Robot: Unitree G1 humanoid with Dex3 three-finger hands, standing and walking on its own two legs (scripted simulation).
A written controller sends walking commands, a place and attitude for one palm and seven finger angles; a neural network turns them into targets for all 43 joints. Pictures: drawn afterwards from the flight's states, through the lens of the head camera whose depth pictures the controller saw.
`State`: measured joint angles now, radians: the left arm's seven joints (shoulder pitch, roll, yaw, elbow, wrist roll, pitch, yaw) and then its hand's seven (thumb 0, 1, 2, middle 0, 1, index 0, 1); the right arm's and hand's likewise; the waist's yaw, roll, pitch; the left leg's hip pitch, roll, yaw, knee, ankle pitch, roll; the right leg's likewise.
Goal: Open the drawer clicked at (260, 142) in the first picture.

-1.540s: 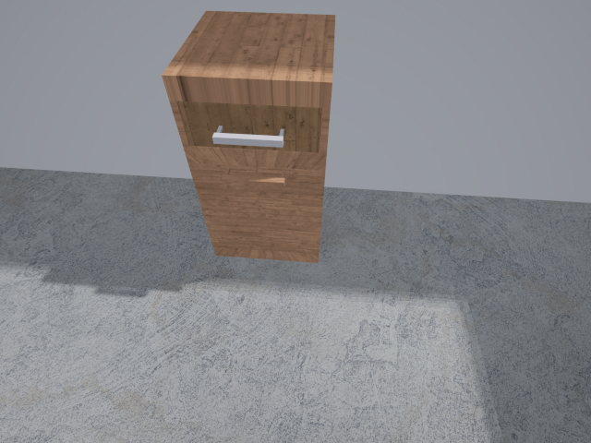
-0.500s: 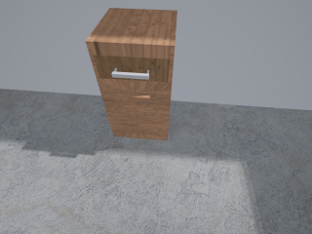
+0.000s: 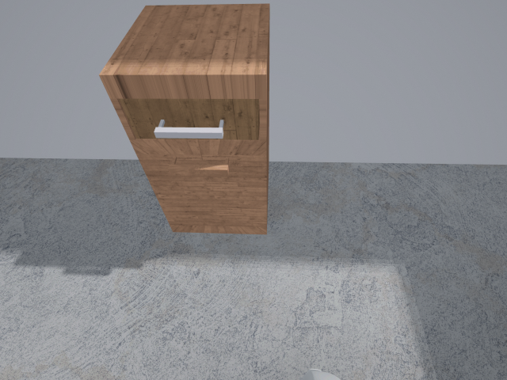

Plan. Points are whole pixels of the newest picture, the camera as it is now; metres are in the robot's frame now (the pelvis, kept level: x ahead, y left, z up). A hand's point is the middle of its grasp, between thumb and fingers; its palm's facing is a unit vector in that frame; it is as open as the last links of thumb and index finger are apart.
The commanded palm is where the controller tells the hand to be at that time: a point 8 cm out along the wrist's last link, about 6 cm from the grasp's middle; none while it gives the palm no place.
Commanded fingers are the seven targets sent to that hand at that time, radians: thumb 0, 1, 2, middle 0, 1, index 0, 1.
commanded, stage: take the last steps up to it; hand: left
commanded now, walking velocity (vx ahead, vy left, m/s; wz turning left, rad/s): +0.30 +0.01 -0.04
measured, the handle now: (190, 128) +0.77 +0.21 -0.10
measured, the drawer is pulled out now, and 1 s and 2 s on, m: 0.00 0.00 0.00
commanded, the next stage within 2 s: come to a stop and stand still in 0.42 s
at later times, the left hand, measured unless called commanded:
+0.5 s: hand (171, 339) +0.21 +0.17 -0.15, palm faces +0.05 -0.98 -0.20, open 7.3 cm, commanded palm none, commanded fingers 0.00 0.90 0.90 -0.20 -0.30 -0.20 -0.30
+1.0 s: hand (191, 287) +0.31 +0.15 -0.15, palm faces +0.07 -0.95 -0.31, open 7.4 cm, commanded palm none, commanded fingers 0.00 0.90 0.90 -0.20 -0.30 -0.20 -0.30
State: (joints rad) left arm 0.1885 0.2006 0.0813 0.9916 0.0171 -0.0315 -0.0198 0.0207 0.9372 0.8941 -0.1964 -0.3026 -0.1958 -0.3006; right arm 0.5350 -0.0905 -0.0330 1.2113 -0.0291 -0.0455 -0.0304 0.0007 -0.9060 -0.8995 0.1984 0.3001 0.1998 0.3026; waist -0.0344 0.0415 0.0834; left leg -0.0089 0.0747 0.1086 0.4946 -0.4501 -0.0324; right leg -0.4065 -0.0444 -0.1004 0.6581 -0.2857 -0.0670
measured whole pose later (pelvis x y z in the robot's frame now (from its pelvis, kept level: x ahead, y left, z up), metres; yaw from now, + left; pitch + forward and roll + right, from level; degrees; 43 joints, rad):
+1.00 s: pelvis +0.25 -0.06 +0.00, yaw +1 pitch +0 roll +3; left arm 0.16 0.18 0.06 0.99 0.02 0.01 0.03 0.00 0.91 0.89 -0.20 -0.30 -0.20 -0.30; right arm 0.18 -0.18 -0.06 1.01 -0.02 0.04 -0.04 0.00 -0.91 -0.90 0.20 0.30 0.20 0.30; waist 0.01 0.04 0.11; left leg -0.27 0.03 0.06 0.57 -0.29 -0.03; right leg -0.25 -0.01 -0.02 0.61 -0.32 -0.03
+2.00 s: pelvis +0.22 +0.01 +0.02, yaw -1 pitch +0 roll +1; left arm 0.31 0.16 -0.02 1.08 0.02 0.00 0.03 0.00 0.90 0.89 -0.20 -0.30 -0.20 -0.30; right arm 0.34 -0.17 0.02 1.06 -0.01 -0.01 -0.02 0.00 -0.91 -0.90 0.20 0.30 0.20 0.30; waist 0.00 0.01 0.02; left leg -0.18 -0.07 0.08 0.42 -0.25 0.08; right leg -0.24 -0.06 0.04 0.47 -0.24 0.04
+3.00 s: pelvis +0.25 -0.05 +0.02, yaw +0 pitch -1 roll +1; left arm 0.31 0.13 -0.02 1.13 0.01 -0.02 0.04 0.01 0.91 0.89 -0.20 -0.30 -0.20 -0.30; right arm 0.30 -0.14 0.02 1.14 -0.01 -0.02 -0.04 0.00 -0.91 -0.90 0.20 0.30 0.20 0.30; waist 0.00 0.02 0.02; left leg -0.10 0.01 0.03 0.39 -0.27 -0.01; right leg -0.14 0.02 -0.01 0.43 -0.27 -0.03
